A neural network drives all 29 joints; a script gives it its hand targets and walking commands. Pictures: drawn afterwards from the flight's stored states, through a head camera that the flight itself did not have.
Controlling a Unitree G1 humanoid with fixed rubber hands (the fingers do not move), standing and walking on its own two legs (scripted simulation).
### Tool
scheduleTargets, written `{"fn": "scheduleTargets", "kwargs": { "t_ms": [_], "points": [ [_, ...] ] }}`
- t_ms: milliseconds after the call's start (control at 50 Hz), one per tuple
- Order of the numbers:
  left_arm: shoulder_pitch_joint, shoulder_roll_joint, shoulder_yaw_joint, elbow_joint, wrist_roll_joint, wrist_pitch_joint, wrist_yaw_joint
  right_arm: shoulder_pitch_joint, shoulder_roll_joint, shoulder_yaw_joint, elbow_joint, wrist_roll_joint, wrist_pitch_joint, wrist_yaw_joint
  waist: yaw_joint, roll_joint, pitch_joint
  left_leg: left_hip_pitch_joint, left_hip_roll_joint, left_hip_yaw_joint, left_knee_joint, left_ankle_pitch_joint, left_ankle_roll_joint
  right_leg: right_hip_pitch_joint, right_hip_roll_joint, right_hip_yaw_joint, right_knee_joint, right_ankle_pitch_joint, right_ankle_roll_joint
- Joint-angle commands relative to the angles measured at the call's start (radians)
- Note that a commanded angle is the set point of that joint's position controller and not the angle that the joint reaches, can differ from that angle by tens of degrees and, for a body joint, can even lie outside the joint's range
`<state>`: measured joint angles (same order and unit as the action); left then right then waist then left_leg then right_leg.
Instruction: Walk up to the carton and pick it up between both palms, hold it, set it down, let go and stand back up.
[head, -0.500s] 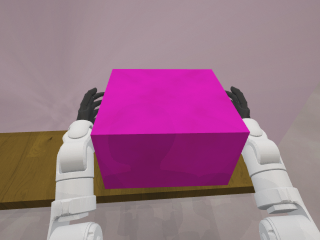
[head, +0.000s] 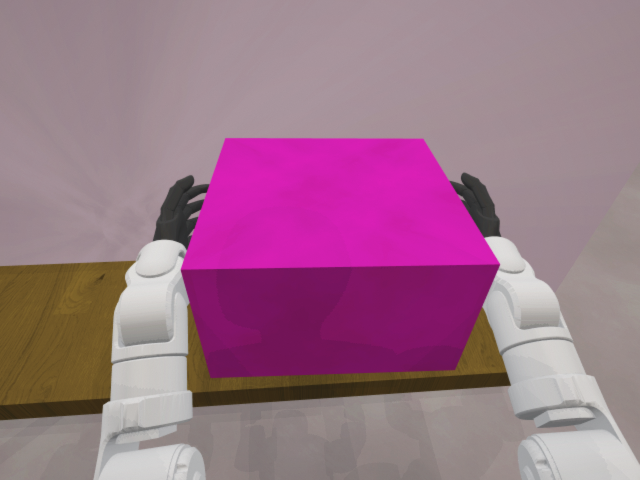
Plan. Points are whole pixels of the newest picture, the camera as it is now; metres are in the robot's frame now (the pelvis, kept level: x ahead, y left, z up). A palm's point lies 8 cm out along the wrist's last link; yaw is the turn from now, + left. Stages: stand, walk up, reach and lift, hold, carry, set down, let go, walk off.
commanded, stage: hold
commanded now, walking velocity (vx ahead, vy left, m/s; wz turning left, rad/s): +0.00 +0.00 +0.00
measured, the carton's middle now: (329, 243) +0.36 +0.01 +0.15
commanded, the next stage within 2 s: set down in 0.22 s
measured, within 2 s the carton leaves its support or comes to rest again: neither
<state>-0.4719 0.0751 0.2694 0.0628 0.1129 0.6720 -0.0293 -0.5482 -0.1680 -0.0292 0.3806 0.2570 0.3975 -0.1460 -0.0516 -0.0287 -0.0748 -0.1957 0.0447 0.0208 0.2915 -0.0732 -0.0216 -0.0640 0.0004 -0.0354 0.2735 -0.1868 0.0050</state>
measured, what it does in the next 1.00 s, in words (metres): stands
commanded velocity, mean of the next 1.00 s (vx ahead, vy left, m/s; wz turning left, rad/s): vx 0.00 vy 0.00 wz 0.00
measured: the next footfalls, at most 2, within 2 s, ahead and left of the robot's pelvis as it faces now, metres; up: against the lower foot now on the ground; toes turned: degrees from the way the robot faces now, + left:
none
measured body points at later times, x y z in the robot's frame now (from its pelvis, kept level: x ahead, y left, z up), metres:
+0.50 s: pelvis +0.00 +0.00 +0.00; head -0.04 +0.02 +0.45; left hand +0.38 +0.19 +0.17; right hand +0.38 -0.18 +0.17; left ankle +0.05 +0.13 -0.75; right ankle -0.02 -0.12 -0.75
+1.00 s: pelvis +0.02 +0.00 +0.00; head +0.03 +0.02 +0.45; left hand +0.41 +0.19 +0.12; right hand +0.41 -0.18 +0.11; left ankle +0.05 +0.13 -0.75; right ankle -0.02 -0.12 -0.75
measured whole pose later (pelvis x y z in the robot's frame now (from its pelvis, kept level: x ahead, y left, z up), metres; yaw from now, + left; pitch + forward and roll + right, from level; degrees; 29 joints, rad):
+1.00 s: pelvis +0.02 +0.00 +0.00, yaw +0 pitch +1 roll +0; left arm -0.53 0.08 0.25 0.37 0.14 0.28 -0.04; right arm -0.52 -0.12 -0.09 0.62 0.09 -0.01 -0.11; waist -0.02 -0.06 -0.01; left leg -0.20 0.04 0.01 0.29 -0.10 -0.03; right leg -0.06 0.00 -0.04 0.25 -0.20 0.00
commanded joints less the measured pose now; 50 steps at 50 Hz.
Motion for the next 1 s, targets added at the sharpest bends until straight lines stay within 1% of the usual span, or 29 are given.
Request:
{"fn": "scheduleTargets", "kwargs": {
  "t_ms": [0,220,300,340,360,420,460,500,560,600,660,700,760,840,980],
  "points": [
    [-0.683,-0.514,-0.562,-0.203,-0.138,-0.077,-0.132,-0.801,0.587,0.438,-0.383,0.104,-0.069,0.107,-0.003,0.052,-0.437,0.402,-0.072,-0.012,0.039,0.185,0.000,-0.108,0.054,-0.012,-0.045,0.244,0.043],
    [-0.685,-0.515,-0.562,-0.204,-0.139,-0.079,-0.132,-0.803,0.588,0.438,-0.386,0.104,-0.071,0.107,-0.003,0.052,-0.440,0.403,-0.072,-0.012,0.039,0.186,0.000,-0.107,0.054,-0.012,-0.045,0.245,0.043],
    [-0.708,-0.512,-0.540,-0.180,-0.131,-0.110,-0.142,-0.819,0.591,0.416,-0.388,0.082,-0.104,0.114,0.001,0.052,-0.448,0.419,-0.074,-0.010,0.037,0.177,0.004,-0.104,0.052,-0.022,-0.044,0.244,0.047],
    [-0.715,-0.507,-0.504,-0.125,-0.106,-0.146,-0.154,-0.826,0.588,0.380,-0.353,0.038,-0.145,0.124,0.006,0.047,-0.432,0.429,-0.073,-0.003,0.025,0.143,0.010,-0.102,0.048,-0.031,-0.049,0.218,0.048],
    [-0.715,-0.504,-0.479,-0.083,-0.087,-0.170,-0.163,-0.825,0.586,0.353,-0.318,0.003,-0.172,0.132,0.009,0.044,-0.415,0.428,-0.071,0.003,0.013,0.113,0.014,-0.100,0.044,-0.035,-0.053,0.192,0.048],
    [-0.682,-0.492,-0.403,0.037,-0.018,-0.244,-0.186,-0.787,0.575,0.258,-0.182,-0.119,-0.267,0.160,0.020,0.038,-0.338,0.394,-0.064,0.027,-0.027,0.036,0.023,-0.087,0.031,-0.046,-0.062,0.097,0.043],
    [-0.655,-0.482,-0.366,0.093,0.017,-0.279,-0.191,-0.755,0.566,0.210,-0.112,-0.181,-0.322,0.171,0.028,0.034,-0.289,0.356,-0.060,0.042,-0.045,0.017,0.024,-0.070,0.025,-0.052,-0.064,0.059,0.041],
    [-0.638,-0.473,-0.348,0.132,0.034,-0.303,-0.191,-0.737,0.560,0.187,-0.070,-0.216,-0.369,0.175,0.032,0.026,-0.260,0.328,-0.059,0.054,-0.052,0.020,0.025,-0.052,0.021,-0.058,-0.062,0.058,0.042],
    [-0.637,-0.489,-0.369,0.155,0.025,-0.333,-0.179,-0.754,0.558,0.198,-0.067,-0.223,-0.432,0.170,0.033,0.017,-0.280,0.325,-0.058,0.061,-0.037,0.083,0.021,-0.024,0.024,-0.065,-0.052,0.123,0.044],
    [-0.654,-0.513,-0.408,0.151,0.006,-0.360,-0.165,-0.782,0.561,0.227,-0.096,-0.211,-0.473,0.165,0.030,0.017,-0.336,0.346,-0.059,0.060,-0.013,0.155,0.013,0.001,0.030,-0.067,-0.040,0.200,0.043],
    [-0.689,-0.552,-0.486,0.109,-0.032,-0.407,-0.134,-0.810,0.574,0.281,-0.155,-0.185,-0.521,0.158,0.025,0.031,-0.436,0.400,-0.059,0.049,0.027,0.268,-0.002,0.009,0.041,-0.070,-0.026,0.301,0.037],
    [-0.702,-0.568,-0.527,0.082,-0.050,-0.432,-0.116,-0.812,0.583,0.310,-0.185,-0.173,-0.536,0.155,0.021,0.041,-0.491,0.427,-0.058,0.039,0.049,0.326,-0.009,0.007,0.044,-0.067,-0.022,0.347,0.034],
    [-0.698,-0.567,-0.553,0.068,-0.059,-0.451,-0.101,-0.793,0.588,0.335,-0.194,-0.166,-0.539,0.151,0.021,0.051,-0.538,0.434,-0.059,0.027,0.067,0.364,-0.013,0.010,0.041,-0.060,-0.019,0.394,0.037],
    [-0.671,-0.556,-0.536,0.082,-0.047,-0.454,-0.099,-0.765,0.592,0.350,-0.173,-0.161,-0.527,0.147,0.033,0.050,-0.556,0.404,-0.063,0.021,0.072,0.373,-0.013,0.037,0.035,-0.049,-0.008,0.454,0.047],
    [-0.633,-0.539,-0.443,0.162,0.000,-0.451,-0.119,-0.738,0.596,0.321,-0.093,-0.177,-0.518,0.144,0.049,0.030,-0.495,0.332,-0.066,0.034,0.055,0.359,-0.009,0.096,0.028,-0.039,0.012,0.537,0.062]
  ]
}}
